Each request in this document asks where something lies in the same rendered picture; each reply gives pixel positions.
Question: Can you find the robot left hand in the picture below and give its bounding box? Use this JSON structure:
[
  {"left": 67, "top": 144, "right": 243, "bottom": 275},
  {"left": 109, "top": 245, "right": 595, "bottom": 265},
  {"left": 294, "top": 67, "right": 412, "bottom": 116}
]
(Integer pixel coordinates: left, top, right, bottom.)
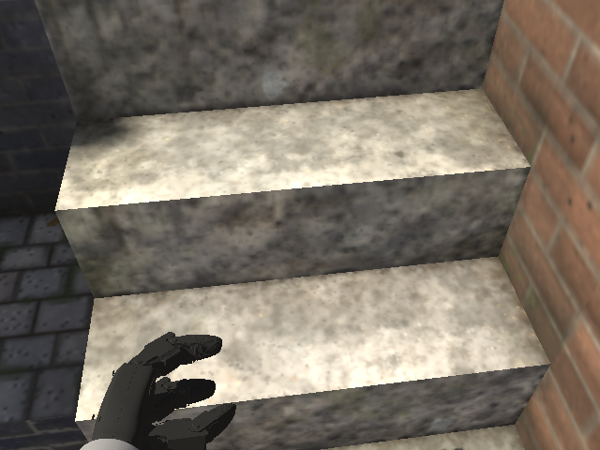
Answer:
[{"left": 92, "top": 332, "right": 236, "bottom": 450}]

